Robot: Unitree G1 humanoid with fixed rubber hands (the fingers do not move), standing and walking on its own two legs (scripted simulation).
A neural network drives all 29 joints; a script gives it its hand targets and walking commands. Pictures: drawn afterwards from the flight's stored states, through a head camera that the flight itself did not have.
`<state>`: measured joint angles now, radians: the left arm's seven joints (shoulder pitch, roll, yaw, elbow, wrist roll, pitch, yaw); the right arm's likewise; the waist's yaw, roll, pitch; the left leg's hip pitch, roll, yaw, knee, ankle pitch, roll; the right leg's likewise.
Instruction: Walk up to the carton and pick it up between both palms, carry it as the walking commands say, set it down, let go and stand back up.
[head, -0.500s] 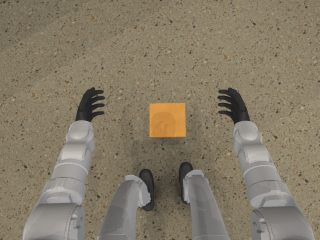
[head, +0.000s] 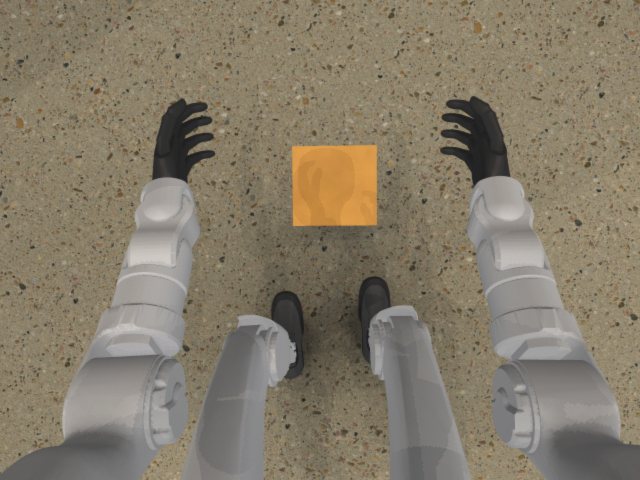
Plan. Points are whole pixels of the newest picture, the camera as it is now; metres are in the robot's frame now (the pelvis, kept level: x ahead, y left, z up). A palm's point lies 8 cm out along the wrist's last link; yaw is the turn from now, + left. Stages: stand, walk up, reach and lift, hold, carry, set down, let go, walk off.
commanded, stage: reach and lift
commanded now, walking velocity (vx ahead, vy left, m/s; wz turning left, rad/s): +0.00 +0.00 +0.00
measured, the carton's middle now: (334, 188) +0.43 -0.04 -0.55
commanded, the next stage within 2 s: none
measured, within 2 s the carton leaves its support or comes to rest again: neither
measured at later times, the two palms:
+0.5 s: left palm (232, 190) +0.43 +0.13 -0.34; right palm (420, 184) +0.42 -0.18 -0.35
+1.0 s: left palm (247, 183) +0.45 +0.12 -0.42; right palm (439, 181) +0.42 -0.23 -0.43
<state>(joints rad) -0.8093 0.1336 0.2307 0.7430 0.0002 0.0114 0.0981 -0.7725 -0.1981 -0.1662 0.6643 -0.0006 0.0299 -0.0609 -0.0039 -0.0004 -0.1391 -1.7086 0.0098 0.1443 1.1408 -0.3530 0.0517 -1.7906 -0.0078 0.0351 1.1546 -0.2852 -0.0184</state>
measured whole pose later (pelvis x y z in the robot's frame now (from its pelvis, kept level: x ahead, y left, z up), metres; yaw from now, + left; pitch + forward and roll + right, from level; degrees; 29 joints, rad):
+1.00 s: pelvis -0.08 +0.00 -0.21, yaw +1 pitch +33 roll +4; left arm -1.51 0.26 0.13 1.22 -0.13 0.00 0.16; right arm -1.37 -0.45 -0.01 1.06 0.25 0.02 -0.13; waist -0.03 -0.01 0.51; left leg -2.09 0.05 0.14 2.01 -0.49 0.08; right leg -2.18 -0.02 0.02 2.00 -0.40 -0.03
